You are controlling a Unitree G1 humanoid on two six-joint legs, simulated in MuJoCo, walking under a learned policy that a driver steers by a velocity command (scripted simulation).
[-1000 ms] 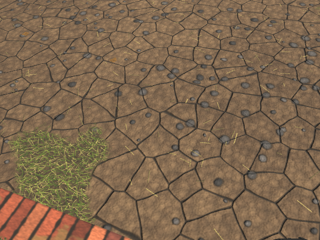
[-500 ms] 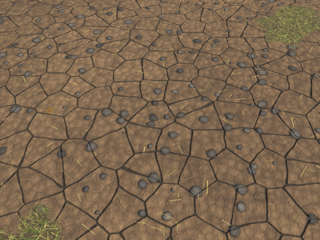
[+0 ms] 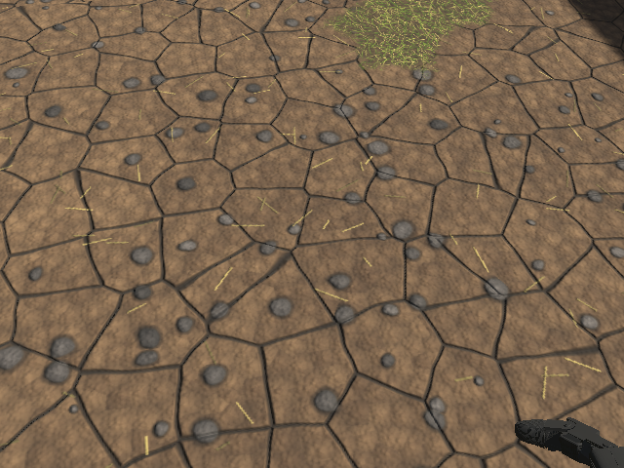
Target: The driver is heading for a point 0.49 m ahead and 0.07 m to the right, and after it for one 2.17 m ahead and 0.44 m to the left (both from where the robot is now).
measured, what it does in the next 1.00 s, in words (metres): walks ahead: right foot, then left foot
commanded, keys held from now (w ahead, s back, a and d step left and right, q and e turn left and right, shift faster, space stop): w+e+shift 0.32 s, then w+q+shift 0.68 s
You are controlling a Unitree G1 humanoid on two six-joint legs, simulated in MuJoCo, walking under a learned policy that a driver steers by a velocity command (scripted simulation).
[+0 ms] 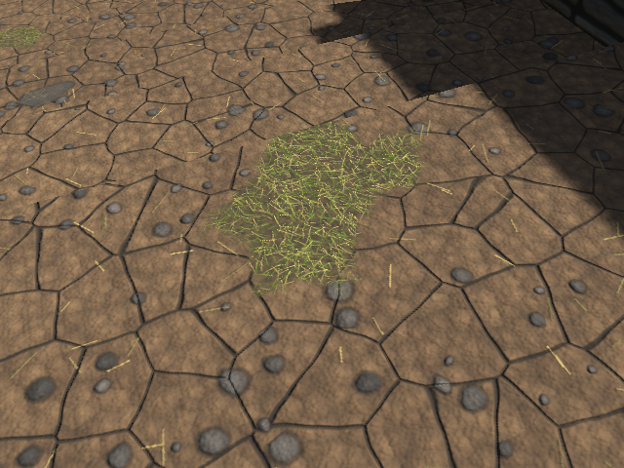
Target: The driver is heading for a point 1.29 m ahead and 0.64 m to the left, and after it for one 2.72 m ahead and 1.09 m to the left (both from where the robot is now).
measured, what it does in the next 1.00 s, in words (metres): walks ahead, turning left: right foot, then left foot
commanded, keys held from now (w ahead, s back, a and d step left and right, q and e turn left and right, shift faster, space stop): w+q+shift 0.86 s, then w+shift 0.14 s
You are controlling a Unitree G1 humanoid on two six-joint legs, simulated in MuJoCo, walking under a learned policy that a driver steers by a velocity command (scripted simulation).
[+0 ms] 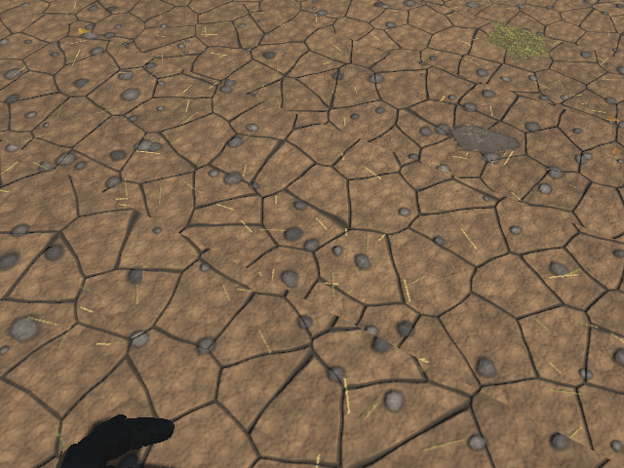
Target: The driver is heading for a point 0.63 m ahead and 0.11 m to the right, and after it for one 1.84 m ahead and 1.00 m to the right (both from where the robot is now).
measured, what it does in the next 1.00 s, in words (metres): walks ahead, turning right: right foot, then left foot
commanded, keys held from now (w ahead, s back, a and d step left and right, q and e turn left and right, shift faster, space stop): w+shift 0.42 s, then w+e+shift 0.58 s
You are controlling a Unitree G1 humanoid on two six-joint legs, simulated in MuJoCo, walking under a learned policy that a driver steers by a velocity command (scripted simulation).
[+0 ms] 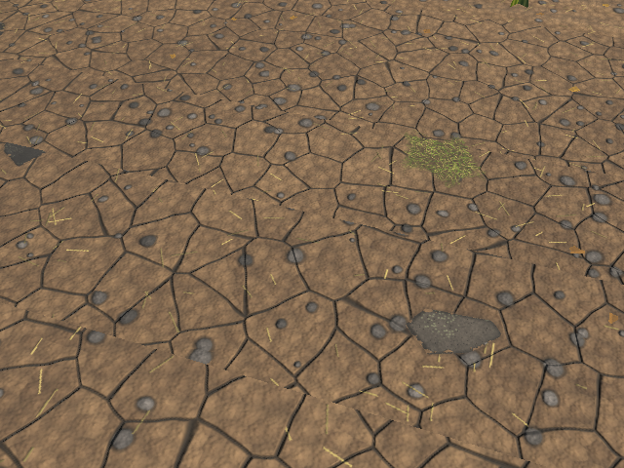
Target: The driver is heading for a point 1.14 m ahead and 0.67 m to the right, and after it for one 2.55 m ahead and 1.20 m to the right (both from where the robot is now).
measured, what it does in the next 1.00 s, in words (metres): goes down, turning right: right foot 0.17 m lower, then left foot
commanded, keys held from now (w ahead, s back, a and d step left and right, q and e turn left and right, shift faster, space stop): w+e+shift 0.96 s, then w+shift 0.04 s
